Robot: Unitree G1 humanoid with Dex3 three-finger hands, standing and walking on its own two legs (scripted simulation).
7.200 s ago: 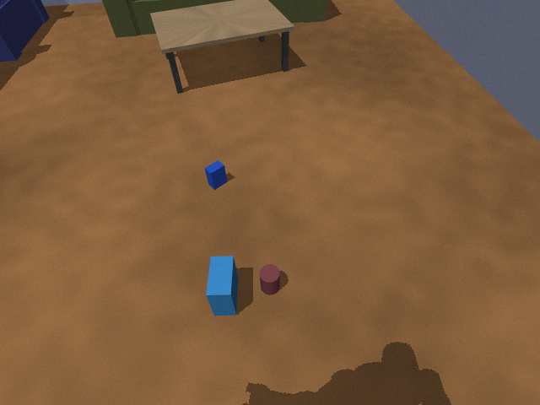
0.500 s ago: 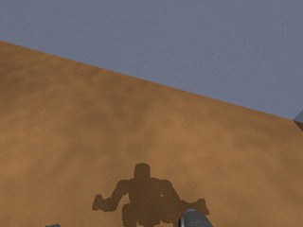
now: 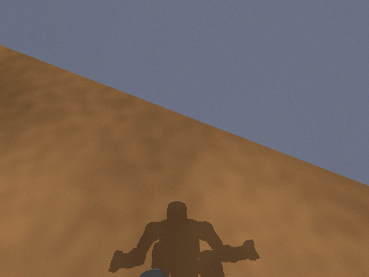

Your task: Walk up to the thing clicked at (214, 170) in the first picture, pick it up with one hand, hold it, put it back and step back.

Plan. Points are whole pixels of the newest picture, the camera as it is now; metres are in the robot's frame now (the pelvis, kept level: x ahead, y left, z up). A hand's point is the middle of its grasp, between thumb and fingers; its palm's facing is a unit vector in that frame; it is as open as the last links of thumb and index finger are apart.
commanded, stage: walk up
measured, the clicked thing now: out of the picture -0.18 +1.21 -0.69
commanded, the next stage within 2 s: none
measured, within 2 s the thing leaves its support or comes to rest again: neither
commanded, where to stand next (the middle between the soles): +0.53 -0.02 m, yaw -1 degrees
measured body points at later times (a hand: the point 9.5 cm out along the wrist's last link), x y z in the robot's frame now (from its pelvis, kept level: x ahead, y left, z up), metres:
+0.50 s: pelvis +0.19 -0.02 +0.01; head +0.21 -0.03 +0.46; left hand +0.33 +0.29 -0.08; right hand +0.21 -0.34 -0.12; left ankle +0.12 +0.11 -0.67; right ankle +0.26 -0.14 -0.72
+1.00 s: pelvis +0.38 -0.01 +0.01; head +0.39 +0.05 +0.45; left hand +0.39 +0.34 -0.13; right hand +0.51 -0.32 -0.06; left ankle +0.37 +0.12 -0.72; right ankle +0.48 -0.14 -0.66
